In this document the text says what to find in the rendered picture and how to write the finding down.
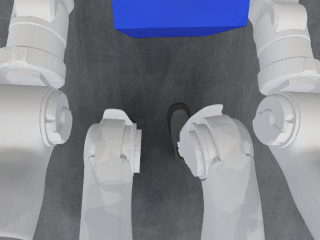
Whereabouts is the robot thigh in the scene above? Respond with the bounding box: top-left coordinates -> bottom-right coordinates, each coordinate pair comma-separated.
184,114 -> 265,240
79,118 -> 142,240

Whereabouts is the robot right upper arm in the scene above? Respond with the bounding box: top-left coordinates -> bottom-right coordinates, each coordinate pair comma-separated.
252,91 -> 320,240

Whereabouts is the robot left thigh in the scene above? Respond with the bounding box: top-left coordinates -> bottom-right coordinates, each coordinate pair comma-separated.
79,118 -> 142,240

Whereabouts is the carton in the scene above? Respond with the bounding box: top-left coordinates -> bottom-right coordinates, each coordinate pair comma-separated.
112,0 -> 250,38

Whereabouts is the robot right forearm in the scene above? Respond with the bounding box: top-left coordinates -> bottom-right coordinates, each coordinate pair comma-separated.
248,0 -> 320,96

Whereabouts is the robot left forearm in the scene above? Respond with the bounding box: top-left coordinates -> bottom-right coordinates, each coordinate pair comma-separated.
0,0 -> 75,89

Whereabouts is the robot left upper arm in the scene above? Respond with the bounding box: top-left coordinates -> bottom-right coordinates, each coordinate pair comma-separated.
0,83 -> 73,240

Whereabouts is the robot right thigh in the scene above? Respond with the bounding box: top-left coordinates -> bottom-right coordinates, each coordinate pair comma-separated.
184,114 -> 265,240

